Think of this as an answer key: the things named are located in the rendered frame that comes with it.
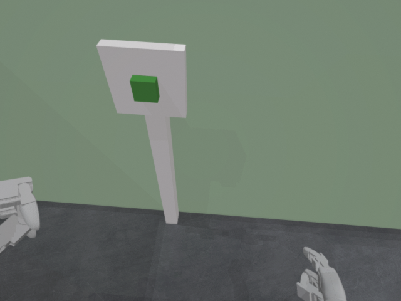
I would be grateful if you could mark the left robot hand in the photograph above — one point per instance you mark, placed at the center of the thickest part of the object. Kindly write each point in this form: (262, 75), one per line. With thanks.
(19, 206)

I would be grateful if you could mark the right robot hand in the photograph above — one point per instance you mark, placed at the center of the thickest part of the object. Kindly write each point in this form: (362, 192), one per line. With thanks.
(322, 286)

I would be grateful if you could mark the panel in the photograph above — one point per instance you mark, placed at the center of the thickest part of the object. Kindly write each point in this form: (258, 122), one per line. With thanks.
(166, 61)

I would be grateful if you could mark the button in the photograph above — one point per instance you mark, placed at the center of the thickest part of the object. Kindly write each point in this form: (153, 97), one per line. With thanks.
(145, 88)

